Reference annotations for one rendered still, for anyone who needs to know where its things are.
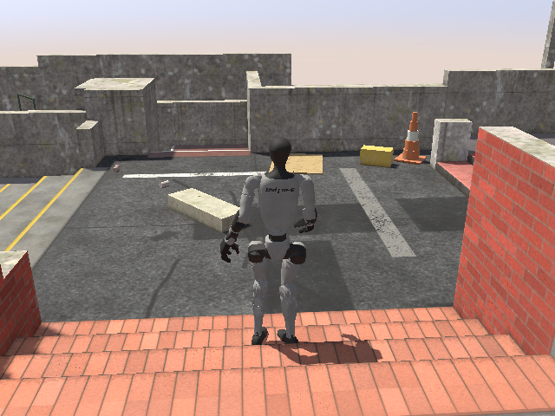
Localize robot left hand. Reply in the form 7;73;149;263
220;239;239;263

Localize left robot upper arm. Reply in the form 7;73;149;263
237;174;262;224

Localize humanoid robot head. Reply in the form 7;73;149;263
264;137;295;179

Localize right robot upper arm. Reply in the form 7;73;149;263
297;174;316;220

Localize robot right hand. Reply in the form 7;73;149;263
294;218;314;233

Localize left robot forearm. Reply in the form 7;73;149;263
225;210;245;245

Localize humanoid robot torso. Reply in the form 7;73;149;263
259;171;300;260

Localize right robot forearm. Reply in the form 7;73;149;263
304;208;317;226

